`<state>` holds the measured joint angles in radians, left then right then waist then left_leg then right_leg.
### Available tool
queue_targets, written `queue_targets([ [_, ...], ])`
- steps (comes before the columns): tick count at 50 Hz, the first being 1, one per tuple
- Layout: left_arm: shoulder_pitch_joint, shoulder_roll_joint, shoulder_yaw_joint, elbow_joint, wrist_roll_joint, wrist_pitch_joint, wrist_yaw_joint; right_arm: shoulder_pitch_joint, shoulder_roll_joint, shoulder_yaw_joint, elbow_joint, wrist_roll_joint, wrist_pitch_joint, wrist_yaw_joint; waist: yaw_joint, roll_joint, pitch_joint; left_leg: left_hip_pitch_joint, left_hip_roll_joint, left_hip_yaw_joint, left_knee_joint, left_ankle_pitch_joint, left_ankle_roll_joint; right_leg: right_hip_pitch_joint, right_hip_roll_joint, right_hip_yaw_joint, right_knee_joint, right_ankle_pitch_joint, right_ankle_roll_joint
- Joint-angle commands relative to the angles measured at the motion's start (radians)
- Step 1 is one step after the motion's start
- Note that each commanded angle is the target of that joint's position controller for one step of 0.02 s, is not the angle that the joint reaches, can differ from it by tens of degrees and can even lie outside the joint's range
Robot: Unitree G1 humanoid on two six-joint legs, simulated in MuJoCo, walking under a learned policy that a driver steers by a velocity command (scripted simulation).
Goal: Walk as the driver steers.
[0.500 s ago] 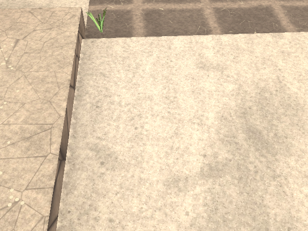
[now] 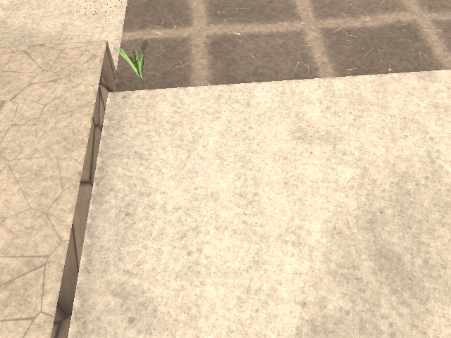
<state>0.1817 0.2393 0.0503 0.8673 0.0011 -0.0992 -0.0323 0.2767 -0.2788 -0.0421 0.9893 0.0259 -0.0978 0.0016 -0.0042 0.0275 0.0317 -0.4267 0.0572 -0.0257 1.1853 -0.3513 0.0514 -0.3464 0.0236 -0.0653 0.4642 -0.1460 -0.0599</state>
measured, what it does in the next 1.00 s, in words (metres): walks ahead, turning right: left foot, then right foot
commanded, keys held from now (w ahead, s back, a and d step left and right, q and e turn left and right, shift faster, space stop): w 0.32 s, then w+e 0.68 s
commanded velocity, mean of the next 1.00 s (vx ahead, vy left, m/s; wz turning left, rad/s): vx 0.50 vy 0.00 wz -0.27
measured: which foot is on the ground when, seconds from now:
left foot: up 0.00-0.40, down 0.42-0.98, up 1.00-1.00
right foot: down 0.00-0.42, up 0.44-0.94, down 0.96-1.00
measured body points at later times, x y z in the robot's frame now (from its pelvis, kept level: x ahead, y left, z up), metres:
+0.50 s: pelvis +0.28 +0.06 -0.01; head +0.32 +0.07 +0.44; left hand +0.29 +0.32 -0.16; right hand +0.44 -0.21 -0.11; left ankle +0.37 +0.15 -0.74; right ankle +0.11 -0.08 -0.65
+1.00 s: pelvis +0.55 -0.02 -0.02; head +0.58 -0.04 +0.42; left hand +0.81 +0.16 -0.12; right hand +0.48 -0.30 -0.16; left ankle +0.39 +0.16 -0.70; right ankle +0.63 -0.12 -0.74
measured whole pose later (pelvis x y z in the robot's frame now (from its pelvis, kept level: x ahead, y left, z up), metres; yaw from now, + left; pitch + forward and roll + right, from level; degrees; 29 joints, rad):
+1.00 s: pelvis +0.55 -0.02 -0.02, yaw -19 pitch +1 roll +1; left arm 0.07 0.26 0.08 0.73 -0.03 -0.04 -0.05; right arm 0.29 -0.27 -0.08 0.96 0.01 -0.05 -0.02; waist -0.02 -0.01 0.06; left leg -0.03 0.11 0.23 0.77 -0.47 -0.04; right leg -0.52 0.01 -0.08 0.66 -0.14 -0.12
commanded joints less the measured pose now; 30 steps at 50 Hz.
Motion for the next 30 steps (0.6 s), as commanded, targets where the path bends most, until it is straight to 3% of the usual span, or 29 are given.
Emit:
queue_targets([
  [1,0.024,0.095,0.019,-0.031,0.006,-0.019,-0.004,0.031,-0.055,-0.021,-0.050,-0.007,0.011,-0.007,-0.013,-0.107,-0.076,-0.168,0.096,-0.045,-0.034,0.095,0.002,0.186,-0.252,0.296,-0.302,0.083,-0.162],
  [3,0.055,0.122,0.026,-0.010,0.004,-0.024,0.004,0.002,-0.049,-0.022,-0.064,-0.012,0.024,-0.010,-0.021,-0.092,-0.044,-0.206,0.101,-0.038,-0.104,0.152,-0.015,0.166,-0.247,0.246,-0.334,0.143,-0.176],
  [6,0.110,0.141,0.031,0.017,0.001,-0.017,0.022,-0.109,-0.050,-0.026,-0.103,-0.024,0.023,-0.009,0.002,-0.076,-0.010,-0.293,0.099,-0.033,-0.275,0.302,-0.039,0.204,-0.241,0.199,-0.356,0.176,-0.170],
  [10,0.163,0.154,0.031,0.041,-0.009,-0.009,0.036,-0.249,-0.029,-0.016,-0.141,-0.019,0.012,0.004,0.044,-0.085,0.023,-0.241,0.057,0.011,-0.513,0.470,-0.044,0.214,-0.207,0.123,-0.371,0.143,-0.137],
  [14,0.231,0.161,0.036,0.083,-0.016,0.005,0.039,-0.355,-0.033,-0.009,-0.180,-0.010,0.004,0.023,0.076,-0.085,0.057,-0.257,0.036,0.018,-0.623,0.445,-0.030,0.332,-0.249,0.119,-0.336,0.147,-0.134],
  [17,0.235,0.174,0.044,0.096,-0.021,0.022,0.045,-0.369,-0.058,-0.014,-0.202,-0.008,-0.007,0.040,0.057,-0.092,0.053,-0.230,0.024,0.012,-0.674,0.341,0.002,0.419,-0.292,0.143,-0.265,0.231,-0.118],
  [19,0.199,0.189,0.048,0.089,-0.022,0.031,0.046,-0.261,-0.099,-0.034,-0.180,-0.009,-0.016,0.039,-0.014,-0.119,-0.008,-0.046,-0.026,0.046,-0.701,0.275,0.025,0.413,-0.277,0.149,-0.143,0.459,-0.097],
  [20,0.182,0.171,0.040,0.081,-0.018,0.035,0.046,-0.098,-0.144,-0.060,-0.130,-0.010,-0.018,0.031,-0.091,-0.106,-0.105,0.177,-0.048,0.062,-0.708,0.289,0.048,0.356,-0.221,0.118,0.034,0.544,-0.072],
  [21,0.187,0.131,0.022,0.054,-0.002,0.035,0.045,0.094,-0.220,-0.083,-0.090,-0.026,-0.019,0.020,-0.152,-0.018,-0.263,0.502,0.116,-0.108,-0.667,0.295,0.107,0.150,-0.152,0.074,0.336,0.322,-0.036],
  [22,0.331,-0.014,-0.016,0.051,-0.009,0.014,0.035,0.168,-0.291,-0.098,-0.065,-0.031,-0.010,0.020,-0.083,0.258,-0.409,0.850,0.361,-0.571,-0.770,0.103,0.258,-0.251,0.029,0.066,0.694,-0.329,0.033],
  [23,0.277,0.093,0.008,0.065,-0.036,-0.005,0.036,0.159,-0.187,-0.069,-0.074,-0.025,-0.011,0.020,-0.120,0.189,-0.403,0.815,0.354,-0.664,-0.866,-0.012,0.240,-0.351,0.000,0.212,0.831,-0.439,0.022],
  [24,0.188,0.152,0.027,0.034,-0.058,-0.013,0.038,0.075,-0.141,-0.055,-0.088,-0.021,-0.014,0.015,-0.109,0.145,-0.251,0.691,0.325,-0.504,-0.884,0.009,0.185,-0.419,-0.050,0.202,0.860,-0.359,0.009],
  [25,0.139,0.150,0.028,0.022,-0.055,-0.012,0.046,-0.006,-0.110,-0.045,-0.104,-0.025,-0.017,0.013,-0.077,0.071,-0.173,0.548,0.294,-0.383,-0.909,0.084,0.154,-0.392,-0.105,0.176,0.828,-0.261,0.008],
  [26,0.113,0.141,0.035,0.019,-0.041,-0.005,0.053,-0.060,-0.077,-0.038,-0.106,-0.030,-0.021,0.015,-0.052,0.047,-0.108,0.426,0.259,-0.286,-0.947,0.150,0.135,-0.352,-0.135,0.173,0.774,-0.194,0.010],
  [28,0.154,0.100,0.040,0.024,-0.040,0.023,0.051,-0.094,-0.050,-0.032,-0.095,-0.044,-0.028,0.016,-0.002,0.082,-0.075,0.308,0.217,-0.160,-1.006,0.218,0.116,-0.255,-0.171,0.181,0.724,-0.127,0.008],
  [30,0.146,0.068,0.039,0.010,-0.042,0.046,0.048,-0.092,-0.068,-0.040,-0.082,-0.042,-0.032,0.010,0.015,0.065,-0.036,0.266,0.214,-0.072,-1.042,0.292,0.124,-0.273,-0.183,0.176,0.693,-0.093,0.012],
])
